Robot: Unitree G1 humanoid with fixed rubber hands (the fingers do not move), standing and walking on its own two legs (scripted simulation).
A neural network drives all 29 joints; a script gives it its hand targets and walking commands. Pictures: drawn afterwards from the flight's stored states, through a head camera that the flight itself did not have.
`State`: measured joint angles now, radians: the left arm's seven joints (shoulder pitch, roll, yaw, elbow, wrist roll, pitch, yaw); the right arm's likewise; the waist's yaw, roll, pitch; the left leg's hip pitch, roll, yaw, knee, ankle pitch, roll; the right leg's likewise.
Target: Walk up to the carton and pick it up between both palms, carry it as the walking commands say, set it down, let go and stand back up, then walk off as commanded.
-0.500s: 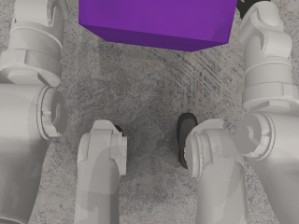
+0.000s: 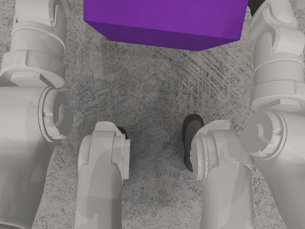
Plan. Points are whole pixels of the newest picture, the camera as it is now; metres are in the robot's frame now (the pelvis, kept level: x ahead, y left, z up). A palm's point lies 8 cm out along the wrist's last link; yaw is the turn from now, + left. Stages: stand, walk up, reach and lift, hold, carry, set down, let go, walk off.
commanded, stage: set down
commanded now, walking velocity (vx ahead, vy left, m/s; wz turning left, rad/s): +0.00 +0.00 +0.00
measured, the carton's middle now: out of the picture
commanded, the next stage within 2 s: none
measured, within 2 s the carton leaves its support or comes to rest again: neither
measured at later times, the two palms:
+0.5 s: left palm out of the picture +0.58 +0.17 -0.16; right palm (265, 0) +0.54 -0.20 -0.16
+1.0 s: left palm out of the picture +0.57 +0.18 -0.19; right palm (265, 10) +0.53 -0.22 -0.18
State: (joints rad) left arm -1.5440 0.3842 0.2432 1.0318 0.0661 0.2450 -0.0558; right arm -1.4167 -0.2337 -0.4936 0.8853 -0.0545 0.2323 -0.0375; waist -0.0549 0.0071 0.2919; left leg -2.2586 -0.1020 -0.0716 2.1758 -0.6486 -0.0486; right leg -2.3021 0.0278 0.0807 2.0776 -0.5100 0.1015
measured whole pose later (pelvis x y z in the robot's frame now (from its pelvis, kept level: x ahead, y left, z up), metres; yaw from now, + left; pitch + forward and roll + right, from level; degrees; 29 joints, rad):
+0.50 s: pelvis -0.01 +0.00 +0.00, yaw +0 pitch +39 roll -3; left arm -1.59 0.41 0.26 1.08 0.09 0.19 -0.07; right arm -1.48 -0.24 -0.50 0.94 -0.08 0.18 -0.04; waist -0.05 0.00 0.38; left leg -2.21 -0.10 -0.08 2.18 -0.64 -0.06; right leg -2.26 0.03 0.07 2.08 -0.50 0.10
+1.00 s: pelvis -0.01 +0.00 -0.01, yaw +0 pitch +36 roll -3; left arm -1.64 0.52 0.01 1.22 -0.15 0.11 0.05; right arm -1.53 -0.35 -0.27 1.16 0.20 0.07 -0.13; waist -0.07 -0.01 0.46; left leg -2.19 -0.09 -0.09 2.23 -0.65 -0.06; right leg -2.23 0.02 0.05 2.12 -0.51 0.10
